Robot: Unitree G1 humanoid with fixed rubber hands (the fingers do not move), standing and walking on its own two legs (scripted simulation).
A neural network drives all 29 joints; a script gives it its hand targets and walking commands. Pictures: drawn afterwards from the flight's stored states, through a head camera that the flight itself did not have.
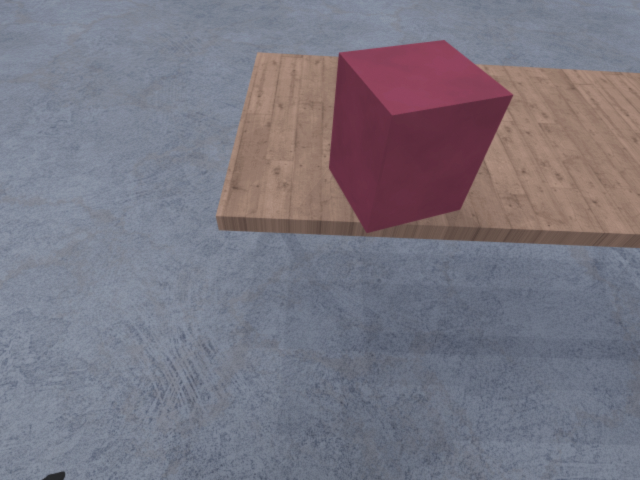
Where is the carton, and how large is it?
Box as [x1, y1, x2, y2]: [329, 40, 512, 232]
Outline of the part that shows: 444,40 339,52 329,168 366,232 459,209 512,96 510,92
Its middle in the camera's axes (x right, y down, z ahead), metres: +0.16 -0.20 +0.73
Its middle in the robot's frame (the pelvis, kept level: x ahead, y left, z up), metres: +0.68 -0.15 +0.05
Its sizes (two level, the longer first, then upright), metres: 0.210 0.200 0.250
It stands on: a table, 0.70 m high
